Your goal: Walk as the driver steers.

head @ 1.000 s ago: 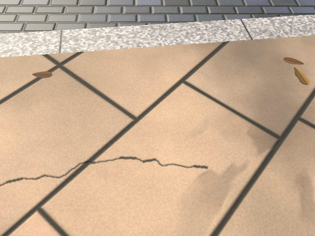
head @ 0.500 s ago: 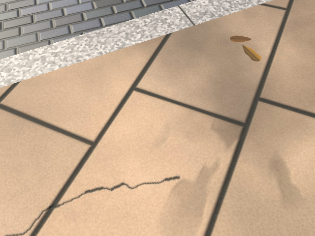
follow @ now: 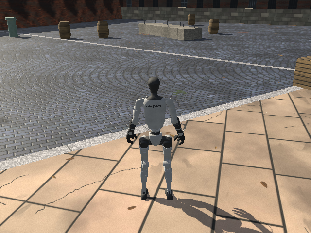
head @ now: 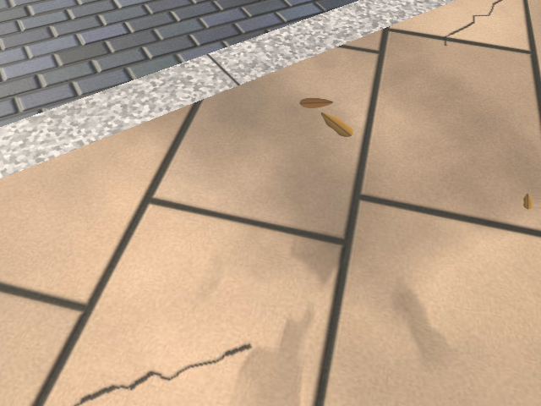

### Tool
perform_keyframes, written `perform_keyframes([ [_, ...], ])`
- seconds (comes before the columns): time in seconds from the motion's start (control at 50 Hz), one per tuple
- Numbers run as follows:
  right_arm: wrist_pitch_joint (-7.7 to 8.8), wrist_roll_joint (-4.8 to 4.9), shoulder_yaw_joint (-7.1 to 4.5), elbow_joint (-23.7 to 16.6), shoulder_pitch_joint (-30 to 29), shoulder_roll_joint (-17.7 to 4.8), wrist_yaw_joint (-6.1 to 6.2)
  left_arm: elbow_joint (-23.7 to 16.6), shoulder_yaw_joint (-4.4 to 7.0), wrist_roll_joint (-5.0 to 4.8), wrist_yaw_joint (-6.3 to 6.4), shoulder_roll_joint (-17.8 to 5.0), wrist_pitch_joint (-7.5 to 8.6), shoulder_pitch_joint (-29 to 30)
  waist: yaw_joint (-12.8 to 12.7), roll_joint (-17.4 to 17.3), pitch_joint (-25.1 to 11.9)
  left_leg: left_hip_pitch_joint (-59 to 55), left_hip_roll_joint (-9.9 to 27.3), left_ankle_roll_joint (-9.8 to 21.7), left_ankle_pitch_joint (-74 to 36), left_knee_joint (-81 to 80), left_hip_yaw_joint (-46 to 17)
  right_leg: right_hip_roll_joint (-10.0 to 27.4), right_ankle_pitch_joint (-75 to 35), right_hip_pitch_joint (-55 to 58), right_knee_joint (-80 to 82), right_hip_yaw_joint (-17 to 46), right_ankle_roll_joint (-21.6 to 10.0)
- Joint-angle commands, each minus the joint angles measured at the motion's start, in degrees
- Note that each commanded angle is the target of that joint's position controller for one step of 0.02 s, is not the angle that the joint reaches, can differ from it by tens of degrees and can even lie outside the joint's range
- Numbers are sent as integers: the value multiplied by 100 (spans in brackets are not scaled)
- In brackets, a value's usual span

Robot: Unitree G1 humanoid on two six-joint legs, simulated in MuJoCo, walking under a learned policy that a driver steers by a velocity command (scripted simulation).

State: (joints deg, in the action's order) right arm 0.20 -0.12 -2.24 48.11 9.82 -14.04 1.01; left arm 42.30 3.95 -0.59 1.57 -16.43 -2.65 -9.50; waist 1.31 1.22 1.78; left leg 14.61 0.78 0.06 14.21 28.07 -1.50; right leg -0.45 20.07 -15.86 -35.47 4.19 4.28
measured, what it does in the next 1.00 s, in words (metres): walks ahead: right foot, then right foot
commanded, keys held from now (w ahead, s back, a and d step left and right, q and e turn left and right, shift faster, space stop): no key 0.08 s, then w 0.42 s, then w+q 0.50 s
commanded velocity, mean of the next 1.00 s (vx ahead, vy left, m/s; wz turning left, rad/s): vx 0.34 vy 0.00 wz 0.15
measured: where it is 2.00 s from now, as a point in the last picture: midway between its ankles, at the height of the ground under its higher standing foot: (194, 273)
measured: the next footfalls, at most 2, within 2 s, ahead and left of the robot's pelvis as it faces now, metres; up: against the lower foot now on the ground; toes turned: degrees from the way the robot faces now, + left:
right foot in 0.04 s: +0.02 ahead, -0.14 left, +0.00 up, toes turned +4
right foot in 0.78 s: +0.40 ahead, -0.14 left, +0.00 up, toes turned +6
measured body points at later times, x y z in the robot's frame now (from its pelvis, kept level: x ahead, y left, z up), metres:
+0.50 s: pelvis +0.08 +0.02 +0.01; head +0.09 +0.04 +0.46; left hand +0.21 +0.28 -0.11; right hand +0.09 -0.26 -0.12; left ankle +0.03 +0.10 -0.74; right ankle +0.08 -0.14 -0.67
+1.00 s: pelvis +0.33 -0.04 +0.00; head +0.36 -0.03 +0.45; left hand +0.36 +0.25 -0.11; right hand +0.50 -0.30 -0.11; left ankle +0.33 +0.12 -0.66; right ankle +0.36 -0.14 -0.74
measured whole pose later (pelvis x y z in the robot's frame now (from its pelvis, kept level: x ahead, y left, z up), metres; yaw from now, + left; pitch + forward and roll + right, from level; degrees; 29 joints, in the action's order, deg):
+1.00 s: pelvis +0.33 -0.04 +0.00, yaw +13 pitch +0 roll -2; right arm 1.7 1.8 -4.5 46.1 14.2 -18.8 0.6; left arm 47.9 4.0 0.4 -0.9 -15.0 6.1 -14.1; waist -1.1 -3.1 2.4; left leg 34.1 6.1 0.8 15.5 64.2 -3.0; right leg -1.3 9.6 -8.9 -18.4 -7.3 -1.8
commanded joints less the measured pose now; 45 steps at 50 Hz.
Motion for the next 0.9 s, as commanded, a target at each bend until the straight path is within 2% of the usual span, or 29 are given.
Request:
perform_keyframes([
  [0.02, 75, 77, -170, -154, 117, -921, -14, -223, 94, 23, 5, -495, 71, -79, -72, -1017, -528, -440, 904, 709, -2230, -471, -925, 29, -1457, 896, 1735, -139, -225],
  [0.04, 162, -25, -122, -155, 177, -836, -59, -256, 134, 72, 50, -788, 57, -130, 8, -538, -702, -69, 757, 418, -1769, -331, -757, 492, -2595, 1462, 1465, 309, -401],
  [0.06, 253, -109, -103, -130, 392, -749, -126, -201, 187, 90, 60, -1049, 33, -81, 280, 244, -768, 82, 326, 146, -981, -353, -316, 707, -2957, 1448, 980, 453, -725],
  [0.08, 268, -131, -75, -80, 132, -718, -131, -164, 124, 103, -11, -682, 47, -34, 73, 339, -788, -294, 187, -84, -562, -338, -94, 615, -2081, 977, 1021, 407, -857],
  [0.1, 244, -110, -80, -47, -102, -754, -126, -85, 70, 130, -52, -468, 71, -123, -63, 215, -682, -320, 64, -172, -192, -197, 52, 476, -1089, 817, 1194, 369, -811],
  [0.14, 150, -6, -85, -45, -229, -677, -61, 20, 126, 100, -47, -699, 108, -257, -157, 565, -227, 134, -235, -103, 895, 364, 407, 493, 888, 425, 1551, 622, -926],
  [0.18, 191, 91, -97, -176, -401, -647, -42, 95, 162, 61, -32, -910, 199, -623, -313, 1092, 357, 911, -301, 19, 1241, 1086, 517, 1141, 2417, 228, 2235, 1689, -1346],
  [0.22, 343, 171, -134, -256, -462, -669, -85, 139, 161, 12, 7, -930, 319, -675, -296, 1261, 695, 1269, -44, 253, 1273, 1553, 238, 1594, 2418, 114, 2523, 2332, -1636],
  [0.26, 485, 218, -146, -194, -265, -637, -181, 91, 136, -42, 13, -845, 394, -472, -118, 1147, 648, 1042, 88, 479, 1368, 1110, 187, 1552, 1857, 164, 2419, 2076, -1548],
  [0.28, 534, 211, -155, -39, 48, -606, -223, 24, 125, -93, -2, -821, 394, -196, 107, 994, 533, 247, 12, 546, 881, 424, 322, 1313, 1519, -161, 2285, 1653, -1380],
  [0.32, 537, 118, -262, 412, 932, -753, -246, -65, 62, -43, -17, -577, 415, 30, 451, 507, 152, -1316, -68, 458, -5, -61, 211, 739, 700, -851, 1376, 842, -1040],
  [0.34, 546, 95, -352, 508, 1498, -1139, -214, -204, -50, 3, -28, -178, 464, 135, 582, -644, -37, -1936, 901, 774, 858, -865, -1323, 139, 433, -1545, -258, 49, -658],
  [0.36, 578, 45, -464, 539, 1868, -1684, -282, -493, -18, -102, 21, -257, 564, 212, 653, -1949, -70, -2249, 2049, 1622, 1779, -1821, -3732, -307, 1244, -2563, -1774, -210, -469],
  [0.38, 622, 8, -336, 432, 1497, -1318, -275, -441, 75, -210, 26, -591, 641, 124, 445, -1333, 228, -2060, 2248, 1789, 2183, -1901, -3979, 51, 1334, -3070, -2681, 210, -542],
  [0.4, 641, 34, -260, 318, 1195, -1044, -239, -349, 88, -227, -30, -628, 707, 13, 306, -1012, 455, -1990, 2004, 1596, 2141, -1854, -3372, 303, 740, -3299, -2937, 261, -660],
  [0.44, 625, 38, -211, 223, 935, -983, -215, -251, 101, -106, -92, -540, 782, 35, 189, -695, 463, -1917, 1635, 1252, 1161, -1913, -2407, 613, -161, -3337, -2713, 87, -739],
  [0.48, 579, 10, -142, 237, 1041, -832, -196, -256, 91, -39, -179, -413, 773, 149, 199, -712, 305, -1762, 1291, 1088, -3, -2015, -1593, 681, -724, -2934, -2273, -112, -649],
  [0.58, 460, 63, -165, 321, 1333, -1077, -65, -576, -53, -23, -280, -49, 794, 1001, 355, -590, 356, -1220, 953, 1091, -1272, -2061, -762, 368, -1740, -2154, -332, -450, -269],
  [0.64, 419, 122, -202, 369, 1534, -1173, -24, -698, -60, -74, -359, -145, 838, 1390, 418, -651, 469, -949, 1077, 1096, -1157, -2012, -830, 201, -2140, -1641, 257, -462, -210],
  [0.7, 386, 178, -257, 371, 1498, -1212, 4, -744, 8, -98, -380, -414, 892, 1371, 188, -750, 472, -1205, 1325, 954, -1381, -1757, -1064, 197, -2048, -1304, 631, -237, -374],
  [0.74, 351, 159, -302, 323, 1361, -1280, 4, -609, 128, -86, -333, -681, 921, 784, -221, -828, 98, -1246, 1248, 792, -2591, -1017, -972, 54, -1730, -356, 775, -344, -584],
  [0.76, 333, 114, -272, 282, 1341, -1183, -5, -375, 256, -80, -267, -903, 914, -45, -623, -764, -476, -966, 927, 628, -3042, -26, -757, 29, -1653, 830, 794, -409, -746],
  [0.78, 321, -4, -161, 85, 1296, -862, -12, -215, 356, 13, -193, -1237, 890, -1112, -1051, -309, -1442, 67, 558, 422, -1889, 1689, -568, 978, -1149, 2565, 559, 534, -1076],
  [0.8, 400, 101, 34, -85, 2104, -69, -1, -118, 410, 121, -230, -1664, 837, -1379, -582, 1534, -2348, 1938, -351, 110, 1656, 3689, -253, 2422, 457, 4095, 1326, 3243, -1836],
  [0.82, 451, 277, -99, -28, 1963, -675, -12, -159, 257, 99, -258, -1091, 845, -1226, -675, 1408, -2068, 2488, -99, 126, 1842, 4517, -770, 2415, 1477, 3600, 2084, 4028, -1818],
  [0.84, 446, 369, -218, -168, 1435, -1013, -11, -153, 152, 37, -248, -752, 853, -797, -612, 1005, -1125, 2830, 165, 169, 1346, 4712, -639, 2248, 1350, 2862, 2150, 3051, -1581],
  [0.86, 433, 315, -226, -204, 1150, -990, 10, -135, 106, 28, -249, -603, 858, -462, -477, 576, -664, 2661, 420, 175, 866, 4573, -501, 2019, 475, 2109, 2197, 2197, -1462],
  [0.88, 410, 219, -249, -216, 1028, -912, 13, -85, 80, 80, -264, -451, 871, -226, -333, 438, -417, 2425, 584, 174, 541, 4320, -515, 1772, -244, 1515, 2300, 1577, -1385],
  [0.9, 343, 209, -269, -204, 1108, -808, -8, -42, 60, 137, -265, -351, 903, -60, -159, 548, -324, 2113, 731, 171, 329, 4137, -561, 1591, -663, 1128, 2451, 1062, -1336],
])
Keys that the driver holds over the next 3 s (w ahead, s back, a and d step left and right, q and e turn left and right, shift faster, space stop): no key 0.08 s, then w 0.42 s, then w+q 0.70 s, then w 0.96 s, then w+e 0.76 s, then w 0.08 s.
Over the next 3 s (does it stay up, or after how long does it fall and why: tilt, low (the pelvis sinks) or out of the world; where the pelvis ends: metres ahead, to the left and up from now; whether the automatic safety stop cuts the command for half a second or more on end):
stays up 1.38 0.35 -0.01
